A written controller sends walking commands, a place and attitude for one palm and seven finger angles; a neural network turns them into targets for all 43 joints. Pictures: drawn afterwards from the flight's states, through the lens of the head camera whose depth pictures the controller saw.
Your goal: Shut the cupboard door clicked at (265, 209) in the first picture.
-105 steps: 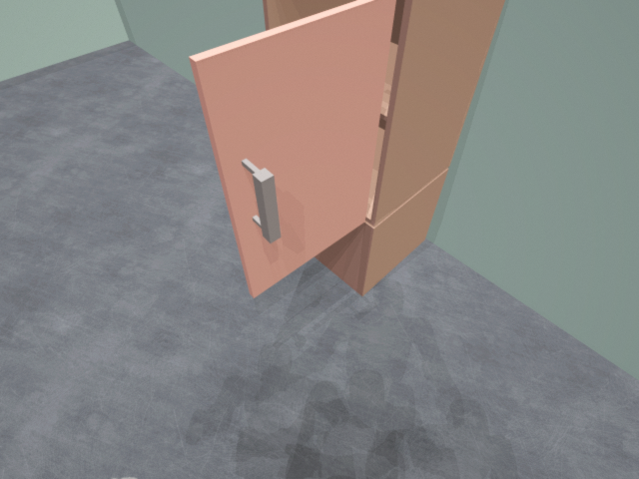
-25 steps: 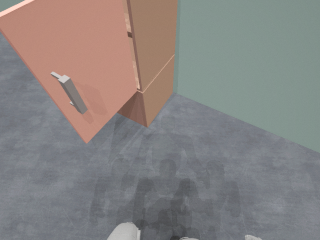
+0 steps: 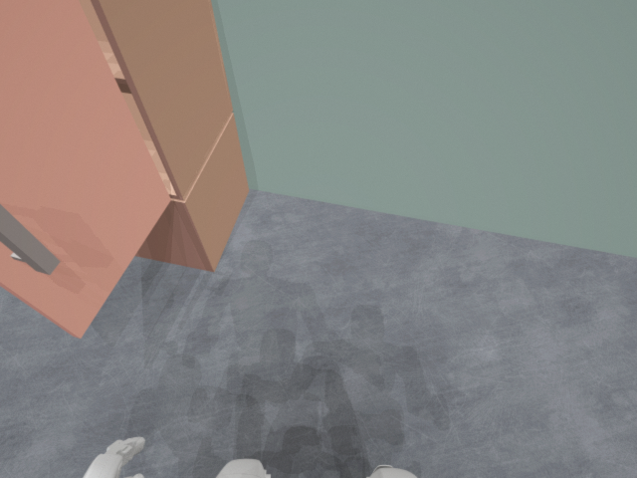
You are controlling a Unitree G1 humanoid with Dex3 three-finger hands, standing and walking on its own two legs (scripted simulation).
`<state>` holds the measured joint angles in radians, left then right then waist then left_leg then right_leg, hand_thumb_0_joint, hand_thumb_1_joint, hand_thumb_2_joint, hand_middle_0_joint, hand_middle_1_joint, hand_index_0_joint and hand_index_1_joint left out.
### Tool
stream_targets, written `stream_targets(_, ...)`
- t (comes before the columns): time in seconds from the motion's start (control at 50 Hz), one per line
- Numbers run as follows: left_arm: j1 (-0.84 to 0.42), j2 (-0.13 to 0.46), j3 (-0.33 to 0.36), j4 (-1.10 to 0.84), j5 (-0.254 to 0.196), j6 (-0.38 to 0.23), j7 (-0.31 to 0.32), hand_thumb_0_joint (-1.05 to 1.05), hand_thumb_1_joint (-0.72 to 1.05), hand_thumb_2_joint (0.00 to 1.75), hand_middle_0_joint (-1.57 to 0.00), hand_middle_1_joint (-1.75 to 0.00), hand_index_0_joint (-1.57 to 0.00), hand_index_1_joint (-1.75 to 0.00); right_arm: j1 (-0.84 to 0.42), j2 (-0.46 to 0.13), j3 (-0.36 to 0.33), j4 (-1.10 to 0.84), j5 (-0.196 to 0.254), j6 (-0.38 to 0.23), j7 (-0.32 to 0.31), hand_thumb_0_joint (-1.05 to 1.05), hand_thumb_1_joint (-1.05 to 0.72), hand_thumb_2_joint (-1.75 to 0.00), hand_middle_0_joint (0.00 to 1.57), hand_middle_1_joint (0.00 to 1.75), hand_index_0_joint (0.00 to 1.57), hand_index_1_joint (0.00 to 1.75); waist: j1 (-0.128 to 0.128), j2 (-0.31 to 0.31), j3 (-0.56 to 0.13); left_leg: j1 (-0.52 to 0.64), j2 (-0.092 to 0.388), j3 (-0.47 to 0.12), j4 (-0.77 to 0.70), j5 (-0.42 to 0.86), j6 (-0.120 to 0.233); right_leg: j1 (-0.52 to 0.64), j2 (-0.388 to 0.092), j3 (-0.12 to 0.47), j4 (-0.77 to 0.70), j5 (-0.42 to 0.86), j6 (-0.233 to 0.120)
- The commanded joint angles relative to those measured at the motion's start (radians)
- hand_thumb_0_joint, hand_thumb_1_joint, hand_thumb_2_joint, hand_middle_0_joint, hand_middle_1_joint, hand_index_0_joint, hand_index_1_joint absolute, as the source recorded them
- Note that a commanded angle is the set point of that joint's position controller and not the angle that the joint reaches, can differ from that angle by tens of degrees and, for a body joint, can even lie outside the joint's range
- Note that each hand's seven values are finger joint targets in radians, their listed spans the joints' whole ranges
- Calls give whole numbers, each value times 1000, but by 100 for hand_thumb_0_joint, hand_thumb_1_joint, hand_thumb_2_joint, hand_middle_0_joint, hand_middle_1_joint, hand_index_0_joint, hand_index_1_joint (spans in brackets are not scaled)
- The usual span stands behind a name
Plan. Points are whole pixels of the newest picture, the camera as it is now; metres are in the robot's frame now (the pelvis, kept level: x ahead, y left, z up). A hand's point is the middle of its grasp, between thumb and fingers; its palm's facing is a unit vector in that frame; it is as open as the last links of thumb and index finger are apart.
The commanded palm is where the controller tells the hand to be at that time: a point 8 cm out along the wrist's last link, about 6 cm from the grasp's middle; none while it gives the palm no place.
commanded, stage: walk to a spot facing it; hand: left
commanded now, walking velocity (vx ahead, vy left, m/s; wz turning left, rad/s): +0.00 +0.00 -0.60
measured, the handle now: (2, 234) +0.39 +0.49 +0.01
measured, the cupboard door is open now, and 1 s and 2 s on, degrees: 87 87 87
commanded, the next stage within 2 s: turn to face it in 1.38 s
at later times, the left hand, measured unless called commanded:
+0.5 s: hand (259, 381) +0.26 +0.11 -0.15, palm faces -0.35 -0.91 -0.22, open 7.4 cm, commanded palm none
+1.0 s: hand (368, 276) +0.45 -0.05 -0.15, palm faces -0.56 -0.81 -0.20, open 7.4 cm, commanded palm none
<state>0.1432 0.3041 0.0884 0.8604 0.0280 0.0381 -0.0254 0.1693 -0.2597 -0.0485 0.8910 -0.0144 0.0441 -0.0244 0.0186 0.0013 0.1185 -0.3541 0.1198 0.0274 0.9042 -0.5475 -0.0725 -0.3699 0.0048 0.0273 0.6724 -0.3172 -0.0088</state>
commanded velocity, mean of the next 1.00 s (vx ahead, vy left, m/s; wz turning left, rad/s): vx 0.32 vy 0.00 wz -0.48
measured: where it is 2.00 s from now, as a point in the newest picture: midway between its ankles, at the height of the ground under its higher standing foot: (449, 368)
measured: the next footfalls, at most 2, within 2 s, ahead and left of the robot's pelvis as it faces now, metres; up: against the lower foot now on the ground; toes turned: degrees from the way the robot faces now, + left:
left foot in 0.16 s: +0.06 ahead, +0.14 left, +0.00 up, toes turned -3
right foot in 0.42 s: +0.06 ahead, -0.17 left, +0.00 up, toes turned -20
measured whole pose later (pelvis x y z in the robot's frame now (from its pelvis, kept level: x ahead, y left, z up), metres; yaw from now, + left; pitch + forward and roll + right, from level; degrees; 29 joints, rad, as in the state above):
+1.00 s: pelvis +0.23 -0.13 +0.00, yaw -33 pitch +0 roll +0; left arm 0.08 0.21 0.07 0.89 0.02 -0.03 -0.04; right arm 0.38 -0.19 -0.03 1.05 -0.03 0.00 0.01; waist -0.03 0.00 0.10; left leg -0.29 0.16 0.11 1.00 -0.53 -0.05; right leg -0.41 -0.02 -0.10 0.68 -0.26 -0.07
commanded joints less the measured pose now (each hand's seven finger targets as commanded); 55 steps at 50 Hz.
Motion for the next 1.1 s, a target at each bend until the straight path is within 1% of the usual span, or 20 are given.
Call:
stream_targets(0.0,21,186,45,-59,7,-9,36,0,90,90,-20,-30,-20,-30,-17,-101,-23,-97,12,-39,-9,0,-90,-90,20,30,20,30,2,-257,-206,-140,-26,-31,110,-36,11,218,-263,375,-245,485,-215)
stream_targets(0.08,-40,163,29,-54,-5,-1,27,0,90,90,-20,-30,-20,-30,137,-63,-13,-29,10,-41,-6,0,-90,-90,20,30,20,30,-79,-104,-206,197,-88,49,-345,237,7,8,-167,318,-187,235,-116)
stream_targets(0.1,-53,116,16,-75,-12,8,18,0,90,90,-20,-30,-20,-30,190,-122,-20,-14,-1,-50,-12,0,-90,-90,20,30,20,30,-98,31,-188,317,-5,-51,-524,155,41,-156,-64,242,-103,-76,-60)
stream_targets(0.12,-68,39,-1,-108,-20,16,3,0,90,90,-20,-30,-20,-30,235,-246,-44,-13,-30,-61,-16,0,-90,-90,20,30,20,30,-120,378,-137,328,300,-446,-731,-116,145,-338,91,41,221,-324,15)
stream_targets(0.14,-140,81,12,-151,-15,7,-12,0,90,90,-20,-30,-20,-30,220,-290,-49,-30,-29,-66,-27,0,-90,-90,20,30,20,30,-113,257,-88,193,432,-561,-805,-192,253,-340,-5,49,375,-280,27)
stream_targets(0.16,-161,80,20,-142,0,-6,-26,0,90,90,-20,-30,-20,-30,194,-264,-45,-36,-33,-81,-16,0,-90,-90,20,30,20,30,-91,109,-75,187,387,-541,-767,-50,271,-336,-29,44,462,-209,28)
stream_targets(0.24,-138,9,-3,-103,-4,-10,-55,0,90,90,-20,-30,-20,-30,141,-194,-26,-26,-32,-89,-6,0,-90,-90,20,30,20,30,-51,215,-91,199,211,-68,-650,274,164,-206,-66,-74,275,-109,38)
stream_targets(0.34,-68,11,-4,-61,-6,-29,-55,0,90,90,-20,-30,-20,-30,187,-203,-33,1,-25,-82,4,0,-90,-90,20,30,20,30,-34,165,-156,141,188,92,-453,360,103,162,16,-193,-106,-25,2)
stream_targets(0.36,56,58,13,-18,-4,-37,-46,0,90,90,-20,-30,-20,-30,161,-183,-29,-12,-18,-82,9,0,-90,-90,20,30,20,30,31,53,-191,5,133,152,-266,344,64,390,-1,-135,-203,1,-33)
stream_targets(0.38,199,194,45,21,5,-49,-24,0,90,90,-20,-30,-20,-30,99,-93,-12,-65,1,-83,21,0,-90,-90,20,30,20,30,100,-283,-218,-327,5,259,57,95,2,620,-289,307,-341,-36,-152)
stream_targets(0.4,285,255,59,45,-18,-46,-5,0,90,90,-20,-30,-20,-30,-29,-102,-8,-118,0,-80,17,0,-90,-90,20,30,20,30,160,-301,-174,-459,-11,78,236,-127,0,541,-434,549,-430,48,-257)
stream_targets(0.58,-36,109,26,-4,-3,-64,-2,0,90,90,-20,-30,-20,-30,220,-63,-24,19,-10,-102,25,0,-90,-90,20,30,20,30,-116,-50,-134,283,-69,132,-382,319,-3,-83,-126,170,-230,-51,-119)
stream_targets(0.62,-58,-25,-7,-60,-15,-54,-14,0,90,90,-20,-30,-20,-30,459,-248,-59,69,-43,-119,1,0,-90,-90,20,30,20,30,-206,444,-168,470,376,-492,-693,-58,164,-403,85,-58,379,-331,-5)
stream_targets(0.64,-150,11,4,-98,-6,-67,-22,0,90,90,-20,-30,-20,-30,430,-247,-56,57,-36,-117,-7,0,-90,-90,20,30,20,30,-189,211,-102,401,461,-635,-749,-58,274,-471,-27,42,501,-264,-17)
stream_targets(0.76,-128,-66,-25,-47,-2,-53,-53,0,90,90,-20,-30,-20,-30,253,-113,-17,50,-30,-135,-2,0,-90,-90,20,30,20,30,-70,220,-117,312,191,72,-600,638,143,-261,-84,-100,248,-16,2)
stream_targets(0.84,-102,-52,-17,-26,-1,-51,-52,0,90,90,-20,-30,-20,-30,231,-122,-25,60,-27,-114,7,0,-90,-90,20,30,20,30,-52,137,-120,215,210,118,-585,484,142,10,-24,-176,14,58,-20)
stream_targets(0.88,73,0,3,26,3,-56,-39,0,90,90,-20,-30,-20,-30,183,-112,-21,56,-22,-103,14,0,-90,-90,20,30,20,30,47,46,-152,78,151,175,-361,486,102,302,16,-176,-97,68,-54)
stream_targets(0.92,365,203,58,102,-5,-67,-7,0,90,90,-20,-30,-20,-30,88,-13,-3,-20,9,-102,27,0,-90,-90,20,30,20,30,174,-370,-254,-369,-64,183,268,-103,31,620,-411,531,-410,-128,-240)
stream_targets(0.98,113,92,26,42,-9,-65,23,0,90,90,-20,-30,-20,-30,39,-54,-32,2,-13,-93,28,0,-90,-90,20,30,20,30,34,-214,-89,-369,61,-40,315,83,34,250,-357,413,-480,-273,-236)
stream_targets(1.08,65,66,18,64,1,-96,17,0,90,90,-20,-30,-20,-30,103,28,-15,45,-14,-86,41,0,-90,-90,20,30,20,30,-38,-98,-122,-50,17,38,-143,206,24,99,-249,163,-423,60,-195)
